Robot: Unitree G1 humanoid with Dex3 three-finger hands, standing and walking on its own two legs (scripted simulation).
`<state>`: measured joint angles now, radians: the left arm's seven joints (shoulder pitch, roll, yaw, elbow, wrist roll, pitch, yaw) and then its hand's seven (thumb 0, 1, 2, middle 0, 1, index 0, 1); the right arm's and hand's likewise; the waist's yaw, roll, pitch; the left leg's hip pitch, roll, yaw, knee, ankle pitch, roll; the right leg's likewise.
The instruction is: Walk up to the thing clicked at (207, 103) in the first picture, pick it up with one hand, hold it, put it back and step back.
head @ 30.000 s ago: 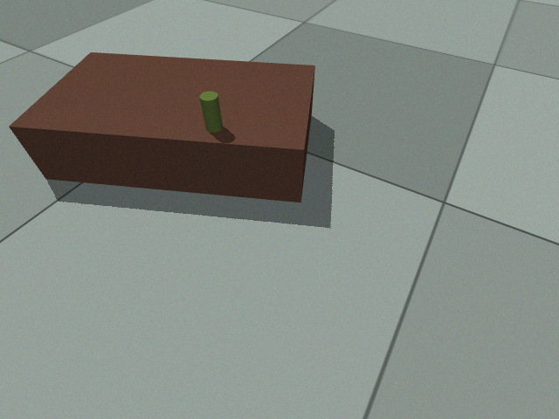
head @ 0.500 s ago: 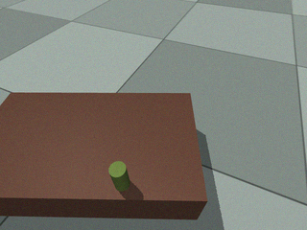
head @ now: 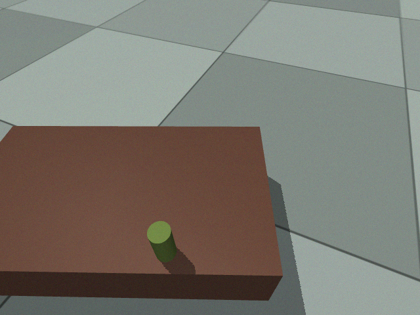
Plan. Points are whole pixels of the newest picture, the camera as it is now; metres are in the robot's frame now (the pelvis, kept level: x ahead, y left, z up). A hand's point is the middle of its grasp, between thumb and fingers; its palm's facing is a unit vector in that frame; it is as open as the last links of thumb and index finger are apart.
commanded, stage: stand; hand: left
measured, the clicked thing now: (162, 242) +0.43 +0.18 -0.37
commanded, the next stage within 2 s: none
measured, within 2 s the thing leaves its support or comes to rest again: neither
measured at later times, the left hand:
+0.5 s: hand out of the picture +0.07 +0.25 -0.15, palm faces -0.03 -0.94 -0.35, open 7.4 cm
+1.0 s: hand out of the picture +0.08 +0.24 -0.16, palm faces -0.03 -0.94 -0.34, open 7.4 cm
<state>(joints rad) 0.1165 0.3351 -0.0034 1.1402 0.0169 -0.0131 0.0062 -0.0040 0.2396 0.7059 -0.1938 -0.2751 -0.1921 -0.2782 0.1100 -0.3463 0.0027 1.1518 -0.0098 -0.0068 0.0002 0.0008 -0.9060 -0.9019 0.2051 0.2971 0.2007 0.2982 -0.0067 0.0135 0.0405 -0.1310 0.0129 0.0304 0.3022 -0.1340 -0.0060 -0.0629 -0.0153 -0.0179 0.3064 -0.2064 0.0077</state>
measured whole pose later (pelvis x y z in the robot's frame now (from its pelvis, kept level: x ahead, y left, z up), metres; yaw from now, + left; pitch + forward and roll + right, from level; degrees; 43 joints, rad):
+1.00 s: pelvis +0.01 -0.01 +0.00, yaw +0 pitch -2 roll +0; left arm 0.12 0.34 0.00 1.13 0.01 -0.02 0.00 0.00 0.90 0.89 -0.21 -0.30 -0.20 -0.30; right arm 0.11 -0.35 0.00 1.15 -0.01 -0.01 0.00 0.00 -0.91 -0.90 0.21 0.30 0.20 0.30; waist -0.01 0.00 0.04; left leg -0.13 0.03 0.03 0.30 -0.14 -0.02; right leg -0.06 0.00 -0.02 0.30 -0.21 0.00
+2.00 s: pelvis +0.01 -0.01 +0.00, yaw -1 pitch -2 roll +0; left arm 0.12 0.35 0.00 1.12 0.01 -0.02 0.00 0.00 0.90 0.89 -0.21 -0.30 -0.20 -0.30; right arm 0.11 -0.35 0.00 1.14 -0.01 -0.01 0.00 0.00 -0.91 -0.90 0.21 0.30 0.20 0.30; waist -0.01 0.00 0.05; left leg -0.12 0.03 0.04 0.29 -0.15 -0.02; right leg -0.05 0.00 -0.01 0.29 -0.21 -0.01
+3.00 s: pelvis -0.15 -0.03 -0.02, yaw -1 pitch +0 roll +1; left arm 0.20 0.33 0.08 0.86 0.04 0.03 0.01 0.01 0.89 0.89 -0.21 -0.30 -0.21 -0.30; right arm 0.15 -0.43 -0.04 0.92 0.01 0.05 -0.02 0.00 -0.91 -0.90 0.21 0.30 0.20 0.30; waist 0.02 0.06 0.15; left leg -0.44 -0.11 -0.14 1.08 -0.47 -0.02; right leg -0.30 -0.01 0.00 0.59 -0.28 -0.02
